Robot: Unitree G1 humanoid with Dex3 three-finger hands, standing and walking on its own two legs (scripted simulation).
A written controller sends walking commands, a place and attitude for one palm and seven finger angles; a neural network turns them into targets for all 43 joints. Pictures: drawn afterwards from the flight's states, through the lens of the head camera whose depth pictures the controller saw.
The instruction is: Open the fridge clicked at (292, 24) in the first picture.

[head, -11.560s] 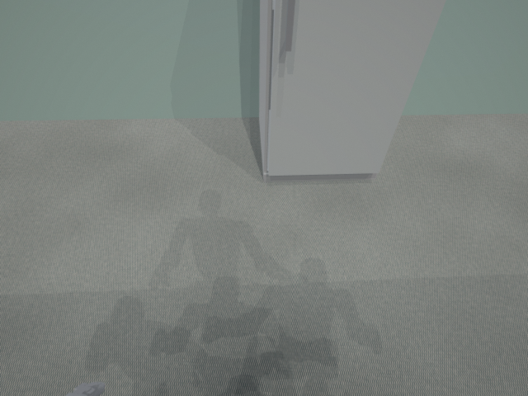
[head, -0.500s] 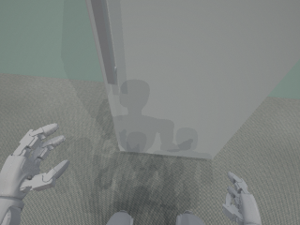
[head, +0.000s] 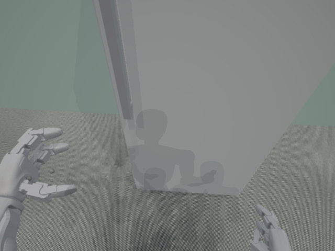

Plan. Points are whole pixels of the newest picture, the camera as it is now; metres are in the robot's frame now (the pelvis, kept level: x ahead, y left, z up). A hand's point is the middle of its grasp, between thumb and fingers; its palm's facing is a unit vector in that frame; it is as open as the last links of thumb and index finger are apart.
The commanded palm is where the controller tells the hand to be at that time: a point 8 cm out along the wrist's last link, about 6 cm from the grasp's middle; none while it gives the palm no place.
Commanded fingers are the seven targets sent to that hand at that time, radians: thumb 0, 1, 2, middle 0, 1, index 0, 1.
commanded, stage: raise the hand to about handle height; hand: left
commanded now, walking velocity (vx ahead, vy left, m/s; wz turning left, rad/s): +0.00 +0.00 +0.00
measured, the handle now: (116, 39) +0.50 +0.17 +0.25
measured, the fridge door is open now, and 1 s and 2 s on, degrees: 0 0 0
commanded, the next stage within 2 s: move the hooked fingers beside the handle in 1.00 s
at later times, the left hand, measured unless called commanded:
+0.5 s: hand (41, 125) +0.29 +0.27 +0.19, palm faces +0.11 -0.99 -0.05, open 13.9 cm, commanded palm +0.25 +0.31 +0.19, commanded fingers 0.00 -0.50 0.30 -0.30 -1.20 -0.30 -1.20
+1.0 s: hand (44, 125) +0.29 +0.27 +0.19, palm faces +0.11 -0.99 -0.03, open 13.9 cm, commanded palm +0.25 +0.31 +0.19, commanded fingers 0.00 -0.50 0.30 -0.30 -1.20 -0.30 -1.20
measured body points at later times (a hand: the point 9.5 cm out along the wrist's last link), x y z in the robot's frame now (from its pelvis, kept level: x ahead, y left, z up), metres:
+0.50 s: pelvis +0.01 -0.01 +0.02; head +0.01 -0.02 +0.47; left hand +0.28 +0.33 +0.19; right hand +0.19 -0.24 -0.05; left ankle -0.03 +0.12 -0.71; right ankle +0.03 -0.15 -0.71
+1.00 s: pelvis +0.00 -0.01 +0.02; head -0.01 -0.03 +0.47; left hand +0.28 +0.32 +0.19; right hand +0.18 -0.24 -0.05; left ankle -0.03 +0.12 -0.71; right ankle +0.03 -0.15 -0.71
